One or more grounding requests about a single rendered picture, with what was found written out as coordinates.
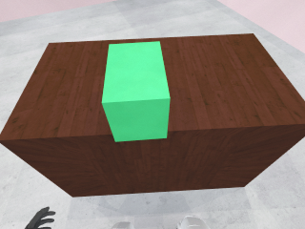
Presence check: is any left robot hand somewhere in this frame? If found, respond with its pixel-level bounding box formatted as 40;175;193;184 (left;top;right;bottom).
25;206;56;229

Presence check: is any pedestal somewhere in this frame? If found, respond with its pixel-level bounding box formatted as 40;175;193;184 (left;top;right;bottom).
0;33;305;198

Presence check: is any right robot thigh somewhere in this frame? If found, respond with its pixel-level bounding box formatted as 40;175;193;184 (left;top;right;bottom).
177;217;210;229

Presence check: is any carton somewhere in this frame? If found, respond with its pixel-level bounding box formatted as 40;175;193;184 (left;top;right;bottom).
102;41;171;142

